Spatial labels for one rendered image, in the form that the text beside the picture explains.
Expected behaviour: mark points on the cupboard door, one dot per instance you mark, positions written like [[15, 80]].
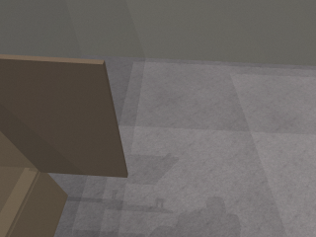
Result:
[[60, 113]]

